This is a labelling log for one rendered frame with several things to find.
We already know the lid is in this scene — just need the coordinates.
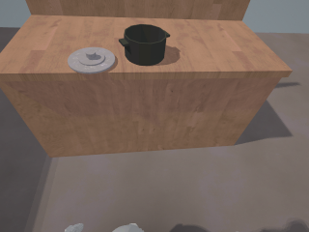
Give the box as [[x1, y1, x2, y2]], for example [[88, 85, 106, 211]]
[[68, 46, 116, 74]]

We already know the knob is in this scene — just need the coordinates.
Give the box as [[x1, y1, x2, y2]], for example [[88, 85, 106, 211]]
[[85, 49, 97, 59]]

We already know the table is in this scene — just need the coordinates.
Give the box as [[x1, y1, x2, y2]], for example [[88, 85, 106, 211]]
[[0, 0, 293, 158]]

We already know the pot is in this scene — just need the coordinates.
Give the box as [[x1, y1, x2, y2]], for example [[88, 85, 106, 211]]
[[119, 24, 170, 66]]

